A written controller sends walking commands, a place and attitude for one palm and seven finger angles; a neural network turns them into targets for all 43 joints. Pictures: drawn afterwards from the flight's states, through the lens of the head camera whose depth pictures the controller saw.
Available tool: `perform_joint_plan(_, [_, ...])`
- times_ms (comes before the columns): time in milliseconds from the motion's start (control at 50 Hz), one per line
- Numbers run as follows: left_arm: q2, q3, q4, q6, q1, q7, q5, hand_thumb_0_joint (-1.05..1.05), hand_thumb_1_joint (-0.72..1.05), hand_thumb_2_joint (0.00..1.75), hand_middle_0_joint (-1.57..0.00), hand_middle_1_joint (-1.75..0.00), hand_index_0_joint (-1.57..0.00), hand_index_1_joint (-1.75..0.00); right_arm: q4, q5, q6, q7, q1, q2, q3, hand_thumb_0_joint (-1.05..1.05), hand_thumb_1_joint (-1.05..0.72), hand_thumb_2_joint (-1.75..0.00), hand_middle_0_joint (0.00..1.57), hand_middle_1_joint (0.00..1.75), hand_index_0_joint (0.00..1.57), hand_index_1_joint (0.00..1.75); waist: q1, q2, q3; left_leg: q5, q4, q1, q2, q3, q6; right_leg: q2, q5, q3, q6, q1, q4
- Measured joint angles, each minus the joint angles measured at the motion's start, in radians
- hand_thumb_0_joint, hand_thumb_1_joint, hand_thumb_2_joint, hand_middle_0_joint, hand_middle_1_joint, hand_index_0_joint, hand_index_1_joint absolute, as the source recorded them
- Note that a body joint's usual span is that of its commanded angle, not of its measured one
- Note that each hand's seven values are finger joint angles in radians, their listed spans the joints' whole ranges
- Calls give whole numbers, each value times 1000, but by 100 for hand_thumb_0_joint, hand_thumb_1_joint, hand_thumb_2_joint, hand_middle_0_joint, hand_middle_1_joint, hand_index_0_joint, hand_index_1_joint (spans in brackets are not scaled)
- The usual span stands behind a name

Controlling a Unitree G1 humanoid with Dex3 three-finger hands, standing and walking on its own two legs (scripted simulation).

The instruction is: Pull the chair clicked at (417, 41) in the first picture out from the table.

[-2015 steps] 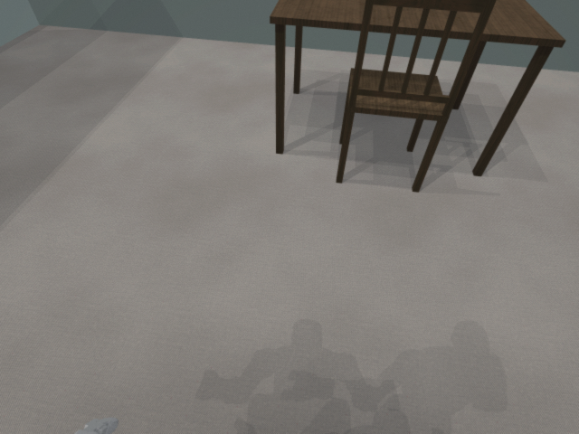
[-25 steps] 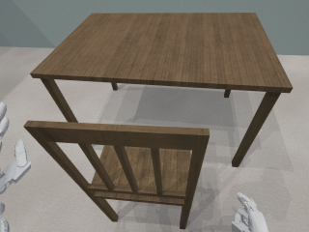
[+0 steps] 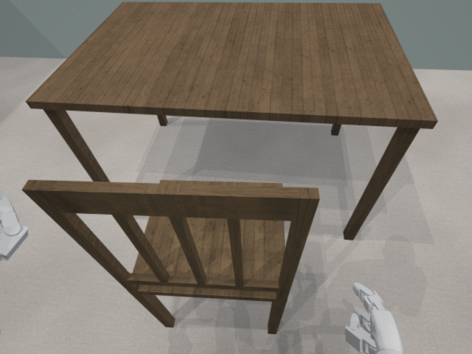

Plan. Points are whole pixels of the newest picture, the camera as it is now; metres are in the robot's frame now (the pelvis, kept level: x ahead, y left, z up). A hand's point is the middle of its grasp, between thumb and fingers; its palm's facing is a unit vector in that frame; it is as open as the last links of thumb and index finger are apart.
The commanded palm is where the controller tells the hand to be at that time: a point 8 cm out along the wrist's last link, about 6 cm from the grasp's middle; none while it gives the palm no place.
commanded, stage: step back with the hand held close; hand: left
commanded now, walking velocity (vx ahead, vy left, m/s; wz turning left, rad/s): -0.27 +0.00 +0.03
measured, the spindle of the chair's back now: (191, 253) +0.30 +0.14 -0.07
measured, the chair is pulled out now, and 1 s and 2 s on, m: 0.25 0.25 0.25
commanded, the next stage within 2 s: none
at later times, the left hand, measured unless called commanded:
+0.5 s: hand (36, 282) +0.15 +0.25 +0.16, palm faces +0.47 -0.69 -0.55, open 7.4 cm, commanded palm +0.09 +0.28 +0.18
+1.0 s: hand (18, 319) +0.12 +0.25 +0.16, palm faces +0.49 -0.70 -0.52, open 7.4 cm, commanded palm +0.05 +0.28 +0.18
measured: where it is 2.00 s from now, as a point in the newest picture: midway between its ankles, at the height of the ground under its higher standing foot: outside the picture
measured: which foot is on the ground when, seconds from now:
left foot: down 0.00-1.00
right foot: down 0.00-1.00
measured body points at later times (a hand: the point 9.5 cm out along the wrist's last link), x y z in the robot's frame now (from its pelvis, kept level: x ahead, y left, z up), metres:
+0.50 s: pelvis -0.04 -0.02 -0.01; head -0.01 -0.06 +0.44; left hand +0.12 +0.28 +0.19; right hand +0.14 -0.25 -0.12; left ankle -0.10 +0.10 -0.73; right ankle +0.07 -0.14 -0.73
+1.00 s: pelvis -0.08 -0.02 -0.01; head -0.05 -0.04 +0.43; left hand +0.08 +0.28 +0.18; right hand +0.08 -0.26 -0.12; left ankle -0.10 +0.11 -0.73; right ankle +0.07 -0.14 -0.73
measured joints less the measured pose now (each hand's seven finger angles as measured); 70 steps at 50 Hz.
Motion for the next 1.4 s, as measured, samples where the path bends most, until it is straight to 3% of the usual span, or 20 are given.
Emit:
perform_joint_plan(120, [-14,-37,-17,16,78,-10,13,2,90,90,-21,-31,-21,-30,-38,-3,52,12,-21,-10,-23,1,-90,-90,20,30,21,30,-60,10,18,11,2,-36,-15,13,7,-11,15,16,9,-38,0])
perform_joint_plan(180, [0,-56,-57,21,141,-20,16,2,89,90,-21,-31,-21,-30,-43,2,75,10,-19,-4,-38,1,-90,-90,20,30,21,30,-76,-1,23,10,17,-58,-21,13,6,-17,11,19,9,-63,20])
perform_joint_plan(320, [60,6,-122,8,196,-1,5,2,89,90,-22,-31,-22,-30,-26,11,89,-4,14,14,-48,1,-91,-90,20,30,20,30,-59,-20,16,-3,72,-95,-21,0,-7,-22,-11,8,-5,-99,81])
perform_joint_plan(400, [37,19,-91,10,173,17,3,2,89,90,-22,-31,-21,-30,-18,13,96,-9,17,12,-44,1,-91,-90,20,30,20,30,-53,-1,-3,-14,111,-120,-9,-8,-19,-13,-9,-4,-16,-111,95])
perform_joint_plan(540, [-12,-42,-32,44,128,25,16,2,89,90,-21,-31,-21,-30,-29,12,112,-15,0,-16,-32,1,-91,-90,20,30,21,30,-58,-6,-15,4,151,-192,-2,-7,-16,-10,48,-10,-25,-145,60])
perform_joint_plan(660, [28,-38,-86,35,167,33,29,2,89,90,-22,-31,-21,-30,-56,11,89,-25,42,-21,-22,1,-91,-90,20,30,21,30,-59,-40,-25,43,133,-217,2,-8,-18,-5,-12,-10,-13,-165,47])
perform_joint_plan(740, [70,10,-123,15,165,39,28,2,89,90,-22,-31,-21,-30,-60,10,75,-17,69,-10,-25,1,-91,-90,20,30,21,30,-56,-72,-27,29,176,-230,-15,-10,-27,-18,100,1,-24,-171,60])
perform_joint_plan(860, [28,12,-65,-7,118,48,36,2,89,90,-21,-31,-21,-30,-38,6,76,-6,75,-21,-32,1,-91,-90,20,30,21,30,-53,-39,-57,0,228,-264,1,-1,-13,-7,38,2,-26,-201,104])
perform_joint_plan(940, [9,-7,-49,1,103,45,35,2,89,90,-21,-31,-21,-30,-31,1,79,1,72,-20,-29,1,-91,-90,20,30,21,30,-57,-47,-51,6,230,-284,0,8,-13,-12,88,5,-27,-211,84])
perform_joint_plan(1020, [10,-25,-81,0,117,43,39,2,89,90,-21,-31,-21,-30,-33,-4,79,4,69,-18,-23,1,-91,-90,20,30,21,30,-63,-58,-38,2,213,-304,5,10,-5,-11,49,1,-23,-221,59])
perform_joint_plan(1080, [43,-5,-133,-15,142,43,40,2,89,90,-22,-31,-21,-30,-43,-6,67,5,73,-9,-23,1,-91,-90,20,30,21,30,-74,-72,-21,56,203,-314,7,5,-15,-9,34,3,-18,-230,65])
perform_joint_plan(1140, [84,36,-166,-36,163,43,39,2,89,90,-22,-31,-21,-30,-38,-6,55,6,75,12,-30,1,-90,-90,20,30,21,30,-76,-101,-12,31,235,-316,-7,4,-29,-14,93,22,-15,-240,100])
perform_joint_plan(1240, [67,72,-137,-53,147,45,36,2,89,90,-22,-31,-21,-30,-19,-6,49,3,65,21,-41,1,-90,-90,20,30,21,30,-63,-83,-29,-30,307,-321,8,6,-32,1,19,24,-30,-266,202])
perform_joint_plan(1340, [9,21,-114,-29,78,45,28,2,89,90,-21,-31,-21,-30,2,-11,67,13,39,2,-48,1,-91,-90,20,30,21,30,-63,-60,-36,-126,324,-345,7,-10,-12,-1,41,8,-32,-257,151])
perform_joint_plan(1400, [23,-4,-137,-18,80,40,27,2,89,90,-21,-31,-21,-30,-2,-11,83,19,18,-2,-40,1,-91,-90,20,30,21,30,-79,-94,-12,-68,251,-331,-2,8,-5,-27,84,6,-25,-235,84])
